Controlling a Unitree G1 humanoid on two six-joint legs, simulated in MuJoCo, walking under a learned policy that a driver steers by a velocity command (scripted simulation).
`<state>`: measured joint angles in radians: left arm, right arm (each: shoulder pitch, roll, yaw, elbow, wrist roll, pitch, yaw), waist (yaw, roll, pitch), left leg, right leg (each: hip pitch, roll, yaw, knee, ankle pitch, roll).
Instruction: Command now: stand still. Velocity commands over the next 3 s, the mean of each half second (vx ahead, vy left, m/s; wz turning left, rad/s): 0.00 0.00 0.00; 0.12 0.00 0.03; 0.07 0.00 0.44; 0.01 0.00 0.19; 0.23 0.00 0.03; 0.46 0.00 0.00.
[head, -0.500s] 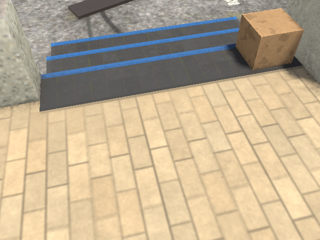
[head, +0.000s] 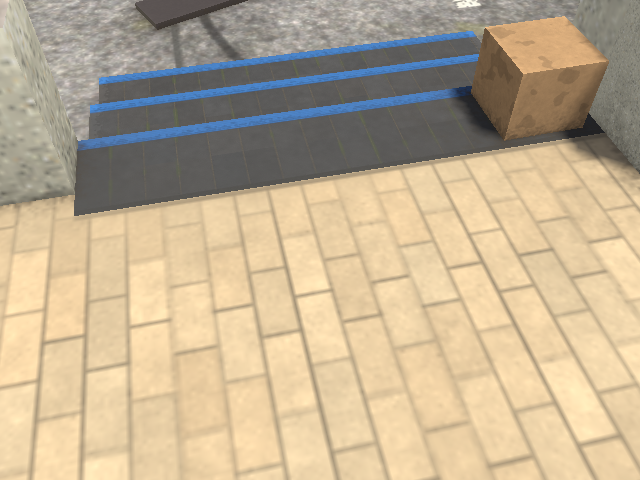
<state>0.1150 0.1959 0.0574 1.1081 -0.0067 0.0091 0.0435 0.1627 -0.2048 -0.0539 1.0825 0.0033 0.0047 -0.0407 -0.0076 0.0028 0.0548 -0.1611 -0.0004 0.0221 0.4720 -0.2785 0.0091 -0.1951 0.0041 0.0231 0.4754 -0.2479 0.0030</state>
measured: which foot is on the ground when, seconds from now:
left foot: down 0.00-0.94, up 0.96-1.00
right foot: down 0.00-1.00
